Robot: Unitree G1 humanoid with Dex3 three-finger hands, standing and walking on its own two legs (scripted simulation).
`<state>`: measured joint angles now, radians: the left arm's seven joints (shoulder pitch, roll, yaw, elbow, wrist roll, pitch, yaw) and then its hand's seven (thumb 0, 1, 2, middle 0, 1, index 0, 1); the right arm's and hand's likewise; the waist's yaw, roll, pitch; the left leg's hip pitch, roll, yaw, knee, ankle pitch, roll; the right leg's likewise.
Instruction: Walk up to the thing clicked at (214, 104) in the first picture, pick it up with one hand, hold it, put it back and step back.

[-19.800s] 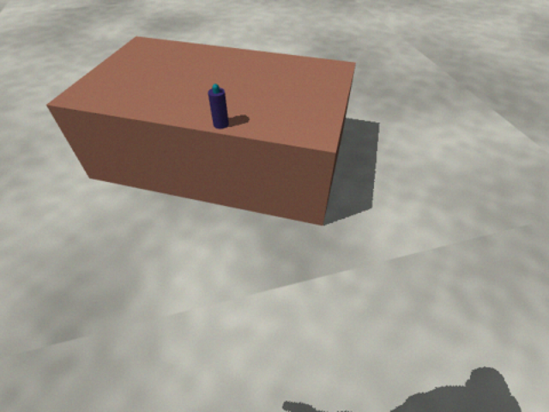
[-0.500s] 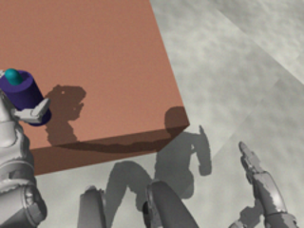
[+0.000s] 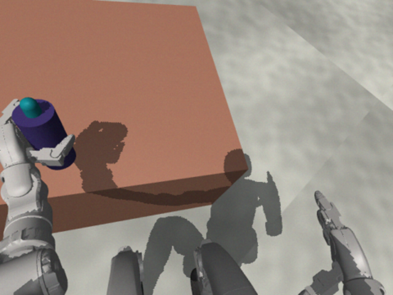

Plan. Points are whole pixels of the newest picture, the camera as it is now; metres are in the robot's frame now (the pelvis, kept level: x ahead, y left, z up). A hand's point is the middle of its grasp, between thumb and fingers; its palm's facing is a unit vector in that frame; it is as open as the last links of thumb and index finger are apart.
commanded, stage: lift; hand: left
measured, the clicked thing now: (45, 133) +0.46 +0.24 -0.01
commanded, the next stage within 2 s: hold in 1.12 s
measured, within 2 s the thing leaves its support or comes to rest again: neither
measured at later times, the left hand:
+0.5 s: hand (39, 138) +0.40 +0.22 +0.07, palm faces +0.26 -0.97 -0.03, open 9.6 cm
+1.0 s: hand (48, 139) +0.37 +0.19 +0.12, palm faces +0.24 -0.97 -0.01, open 9.6 cm
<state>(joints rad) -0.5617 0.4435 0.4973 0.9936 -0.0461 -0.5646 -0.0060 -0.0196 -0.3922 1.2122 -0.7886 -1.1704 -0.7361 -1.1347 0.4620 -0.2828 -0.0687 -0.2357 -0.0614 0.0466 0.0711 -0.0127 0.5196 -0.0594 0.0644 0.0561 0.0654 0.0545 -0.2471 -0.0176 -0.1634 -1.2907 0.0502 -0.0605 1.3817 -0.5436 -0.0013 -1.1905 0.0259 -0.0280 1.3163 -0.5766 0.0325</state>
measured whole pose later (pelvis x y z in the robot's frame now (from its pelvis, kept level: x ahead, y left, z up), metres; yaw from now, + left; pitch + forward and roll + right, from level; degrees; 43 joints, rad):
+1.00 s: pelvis +0.03 -0.01 +0.07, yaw +2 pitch +13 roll -1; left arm -0.15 0.17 0.21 0.40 -0.13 -0.32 0.05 -0.02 -0.39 1.22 -0.79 -1.17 -0.73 -1.13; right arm 0.46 -0.23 -0.07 0.00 -0.01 0.10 -0.01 -0.01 0.55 -0.05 0.06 0.06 0.06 0.05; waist -0.06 -0.01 -0.12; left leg -0.80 0.03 0.00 1.02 -0.46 0.00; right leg -0.74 -0.01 0.02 1.01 -0.51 0.03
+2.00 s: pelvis +0.03 -0.01 +0.09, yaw +2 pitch +9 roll +0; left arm -0.03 0.13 0.15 0.19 -0.13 -0.18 0.09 -0.02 -0.35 1.17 -0.79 -1.14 -0.74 -1.11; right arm 0.43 -0.21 -0.08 0.13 0.00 0.07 -0.04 -0.01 0.53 -0.05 0.06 0.06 0.06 0.05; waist -0.03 0.00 -0.10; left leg -0.66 0.02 0.01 0.92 -0.43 -0.01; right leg -0.60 -0.01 0.02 0.92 -0.48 0.03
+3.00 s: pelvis +0.04 -0.01 +0.09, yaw +2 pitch +10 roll +0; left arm 0.00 0.14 0.14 0.17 -0.14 -0.21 0.07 -0.02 -0.35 1.18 -0.79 -1.15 -0.73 -1.11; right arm 0.40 -0.21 -0.07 0.20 0.00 0.04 -0.04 -0.01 0.52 -0.06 0.06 0.06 0.06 0.05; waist -0.02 0.01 -0.10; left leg -0.66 0.02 0.00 0.92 -0.43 -0.01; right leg -0.60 -0.01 0.02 0.91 -0.48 0.02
